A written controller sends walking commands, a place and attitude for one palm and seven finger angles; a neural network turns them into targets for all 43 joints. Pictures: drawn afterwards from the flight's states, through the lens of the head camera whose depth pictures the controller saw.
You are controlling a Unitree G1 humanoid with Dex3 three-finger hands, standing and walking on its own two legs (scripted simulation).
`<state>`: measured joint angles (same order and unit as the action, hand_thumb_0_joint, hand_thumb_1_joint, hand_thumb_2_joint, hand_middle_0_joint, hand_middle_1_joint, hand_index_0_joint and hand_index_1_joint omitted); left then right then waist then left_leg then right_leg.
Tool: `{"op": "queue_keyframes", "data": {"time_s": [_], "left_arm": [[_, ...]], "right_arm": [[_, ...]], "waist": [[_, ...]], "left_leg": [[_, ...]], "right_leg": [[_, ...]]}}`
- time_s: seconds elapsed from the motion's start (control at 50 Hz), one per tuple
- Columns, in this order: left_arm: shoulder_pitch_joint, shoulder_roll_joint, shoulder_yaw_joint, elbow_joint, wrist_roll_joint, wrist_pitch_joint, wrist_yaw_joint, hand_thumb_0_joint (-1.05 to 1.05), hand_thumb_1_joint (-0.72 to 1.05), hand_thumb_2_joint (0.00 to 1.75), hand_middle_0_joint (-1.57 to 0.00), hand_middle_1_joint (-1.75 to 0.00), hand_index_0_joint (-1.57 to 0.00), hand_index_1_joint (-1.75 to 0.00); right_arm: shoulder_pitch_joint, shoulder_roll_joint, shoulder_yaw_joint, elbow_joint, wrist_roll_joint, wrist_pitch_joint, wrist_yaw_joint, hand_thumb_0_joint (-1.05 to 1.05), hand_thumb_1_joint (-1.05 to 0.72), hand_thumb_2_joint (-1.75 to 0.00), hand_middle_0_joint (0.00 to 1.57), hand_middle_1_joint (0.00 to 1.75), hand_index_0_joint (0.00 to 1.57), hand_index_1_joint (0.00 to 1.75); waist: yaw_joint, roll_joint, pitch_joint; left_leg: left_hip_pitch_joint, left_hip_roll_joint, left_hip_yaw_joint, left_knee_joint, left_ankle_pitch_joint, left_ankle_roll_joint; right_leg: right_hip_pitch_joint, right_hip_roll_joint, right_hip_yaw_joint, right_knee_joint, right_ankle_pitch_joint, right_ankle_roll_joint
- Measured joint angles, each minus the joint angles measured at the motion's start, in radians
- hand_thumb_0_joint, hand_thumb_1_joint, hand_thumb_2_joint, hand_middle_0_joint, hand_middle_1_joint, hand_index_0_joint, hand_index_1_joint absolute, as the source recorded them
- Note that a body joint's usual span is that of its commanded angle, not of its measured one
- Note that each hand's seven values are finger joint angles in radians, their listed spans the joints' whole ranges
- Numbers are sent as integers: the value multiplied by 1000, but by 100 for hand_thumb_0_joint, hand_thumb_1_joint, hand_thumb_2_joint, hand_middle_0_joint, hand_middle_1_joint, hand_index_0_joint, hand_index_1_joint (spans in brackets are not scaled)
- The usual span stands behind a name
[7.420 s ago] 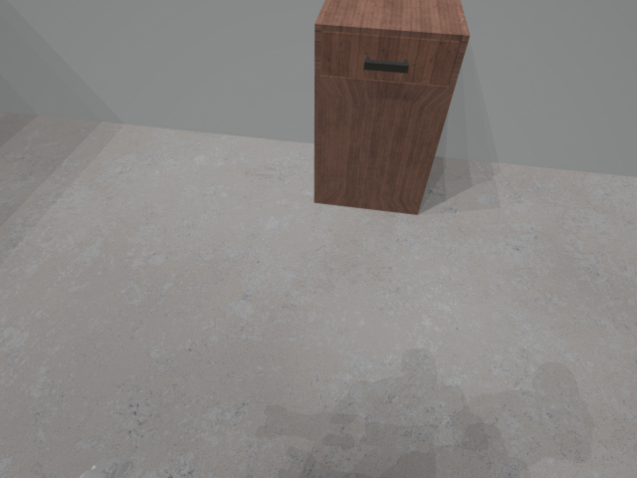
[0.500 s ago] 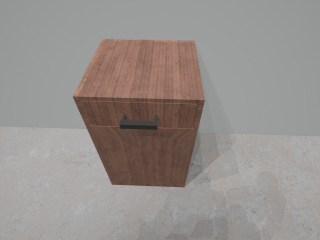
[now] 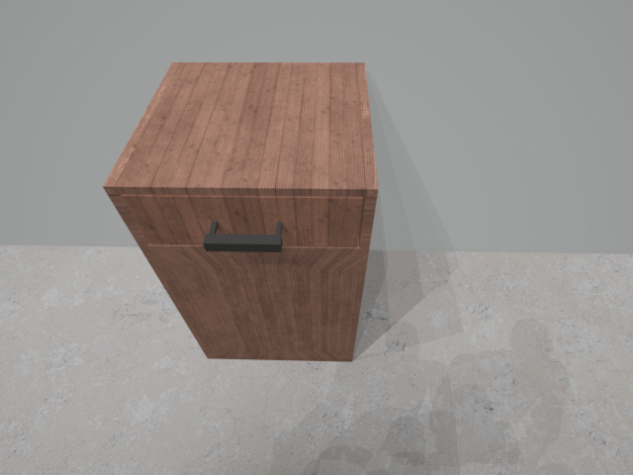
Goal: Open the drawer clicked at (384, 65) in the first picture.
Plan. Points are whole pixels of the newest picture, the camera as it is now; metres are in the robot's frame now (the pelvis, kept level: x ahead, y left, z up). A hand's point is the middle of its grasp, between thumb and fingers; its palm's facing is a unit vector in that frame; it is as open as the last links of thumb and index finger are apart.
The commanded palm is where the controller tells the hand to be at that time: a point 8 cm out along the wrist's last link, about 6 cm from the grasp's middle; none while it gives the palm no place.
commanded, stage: come to a stop and stand still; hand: left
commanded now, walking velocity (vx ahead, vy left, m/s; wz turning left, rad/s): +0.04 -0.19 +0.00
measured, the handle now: (245, 234) +0.52 +0.17 -0.07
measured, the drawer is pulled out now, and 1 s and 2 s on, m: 0.00 0.00 0.00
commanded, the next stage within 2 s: none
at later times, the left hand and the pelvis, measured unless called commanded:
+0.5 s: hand out of the picture -0.01 +0.13 -0.17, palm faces +0.09 -0.98 -0.20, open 7.4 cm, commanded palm none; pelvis +0.01 -0.03 +0.00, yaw +0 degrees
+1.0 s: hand out of the picture +0.00 +0.19 -0.16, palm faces +0.00 -0.97 -0.22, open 7.4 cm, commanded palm none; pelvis -0.06 +0.01 +0.00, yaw -1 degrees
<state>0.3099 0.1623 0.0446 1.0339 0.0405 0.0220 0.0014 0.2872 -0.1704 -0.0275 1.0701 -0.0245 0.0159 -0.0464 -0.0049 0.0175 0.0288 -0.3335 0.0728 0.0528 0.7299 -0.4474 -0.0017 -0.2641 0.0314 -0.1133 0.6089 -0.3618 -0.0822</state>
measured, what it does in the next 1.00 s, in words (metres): steps on the spot: left foot, then right foot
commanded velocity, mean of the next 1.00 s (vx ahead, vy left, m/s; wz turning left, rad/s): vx -0.03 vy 0.05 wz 0.00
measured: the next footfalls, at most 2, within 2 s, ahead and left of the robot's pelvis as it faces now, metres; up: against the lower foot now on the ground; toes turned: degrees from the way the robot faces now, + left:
left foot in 0.42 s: +0.04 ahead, +0.06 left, +0.00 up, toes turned +3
right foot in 0.86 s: +0.03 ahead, -0.13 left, +0.01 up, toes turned +4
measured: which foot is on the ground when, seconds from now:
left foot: up 0.00-0.40, down 0.42-1.00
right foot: down 0.00-0.62, up 0.64-0.84, down 0.86-1.00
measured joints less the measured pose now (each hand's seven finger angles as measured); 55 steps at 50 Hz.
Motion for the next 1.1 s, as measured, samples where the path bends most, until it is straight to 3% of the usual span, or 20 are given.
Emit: {"op": "queue_keyframes", "data": {"time_s": [0.06, 0.1, 0.2, 0.3, 0.42, 0.52, 0.58, 0.6, 0.62, 0.66, 0.72, 0.84, 0.9, 1.02, 1.1], "left_arm": [[2, -4, 0, -18, -2, -11, 14, 0, 91, 89, -19, -30, -20, -30], [7, -15, -7, -18, -5, -24, 22, 0, 91, 89, -19, -30, -20, -30], [25, -53, -37, 14, -11, -54, 34, 0, 91, 89, -20, -30, -20, -30], [32, -74, -47, 28, -13, -46, 41, 0, 91, 89, -20, -30, -20, -30], [34, -57, -36, 21, -16, -31, 47, 0, 91, 89, -20, -30, -20, -30], [24, -38, -27, 17, -19, -25, 61, 0, 91, 89, -20, -30, -20, -30], [33, -36, -13, -17, -20, -41, 77, 0, 91, 89, -20, -30, -20, -30], [32, -31, -12, -32, -27, -35, 78, 0, 91, 89, -20, -30, -20, -30], [34, -25, -13, -51, -36, -28, 77, 0, 91, 89, -20, -30, -20, -30], [21, -7, -12, -86, -38, -14, 67, 0, 91, 89, -20, -30, -20, -30], [-35, 20, -8, -123, -26, 2, 48, 0, 91, 89, -20, -30, -20, -30], [-80, 33, -16, -143, -15, 1, 33, 0, 91, 89, -20, -30, -20, -30], [-69, 18, -26, -118, -12, 1, 35, 0, 91, 89, -19, -30, -19, -30], [-5, -10, -38, -84, -19, 2, 32, 0, 91, 89, -20, -30, -20, -30], [22, -21, -36, -49, -15, 0, 31, 0, 91, 89, -20, -30, -20, -30]], "right_arm": [[-6, -3, -6, 11, 3, 17, 1, 1, -90, -89, 20, 30, 20, 30], [-22, -7, -8, 7, 3, 15, 6, 1, -91, -89, 20, 30, 20, 30], [-78, -1, 6, -9, 17, 2, 11, 1, -91, -90, 20, 30, 20, 30], [-121, 23, 16, -35, 27, 8, 6, 0, -92, -90, 20, 30, 20, 30], [-125, 38, 20, -65, 23, 14, 5, 0, -91, -89, 20, 30, 20, 30], [-109, 31, 18, -69, 21, 12, 4, 0, -92, -89, 20, 30, 20, 30], [-88, 24, -2, -115, 23, -1, 7, 0, -92, -89, 20, 30, 20, 30], [-68, 21, -6, -135, 24, -14, 6, 0, -92, -89, 20, 30, 20, 30], [-40, 11, -7, -160, 22, -26, 5, 0, -92, -89, 20, 30, 20, 30], [11, -6, -14, -189, 12, -32, 4, 0, -91, -89, 20, 30, 20, 30], [65, -19, -5, -165, 3, -14, 15, 0, -91, -89, 20, 30, 20, 30], [118, -3, 27, -94, 1, 20, 39, 1, -91, -90, 20, 30, 20, 30], [101, 7, 30, -78, 2, 23, 45, 1, -91, -89, 20, 30, 20, 30], [90, 26, 37, -83, -2, 7, 48, 1, -90, -89, 20, 30, 20, 30], [79, 28, 38, -63, 5, 3, 42, 1, -90, -89, 21, 30, 20, 30]], "waist": [[15, -8, -2], [18, -11, 3], [24, -12, 10], [40, -15, 16], [44, -25, 15], [51, -25, 12], [11, -6, 28], [-3, -2, 35], [-15, 11, 37], [-37, 23, 38], [-30, 3, 38], [-15, 0, -16], [-22, 21, -22], [-30, 20, -40], [-17, 8, -31]], "left_leg": [[-95, -16, -10, 260, -59, 16], [-128, -24, -2, 332, -31, 11], [-81, -46, 8, 138, 36, -3], [-14, -68, -13, -36, 63, 1], [54, -71, -19, -152, 182, 15], [58, -71, -3, -142, 157, 12], [35, -66, -1, -58, 62, 29], [57, -67, 15, -99, 110, 41], [87, -63, 22, -155, 205, 66], [112, -68, 16, -194, 202, 98], [92, -108, 31, -152, 164, 103], [30, -144, 46, -98, 164, 114], [19, -134, 49, -101, 170, 108], [17, -131, 31, -186, 208, 101], [23, -131, 19, -222, 257, 109]], "right_leg": [[34, 15, -19, -63, 6, -29], [56, 26, -22, -108, 29, -37], [100, 52, -10, -181, 62, -46], [112, 66, -2, -163, 47, -52], [101, 57, -18, -84, -2, -48], [108, 51, -10, -99, 13, -24], [96, 64, -20, -112, 105, 50], [75, 63, -27, -75, 147, 69], [31, 67, -29, 4, 187, 77], [-71, 53, 6, 208, 33, 64], [-140, -14, 75, 283, -57, 60], [-57, -67, 140, 100, -20, 47], [-42, -55, 148, 37, 52, 75], [-46, -36, 154, -27, 13, 59], [-38, -31, 148, -56, 27, 54]]}}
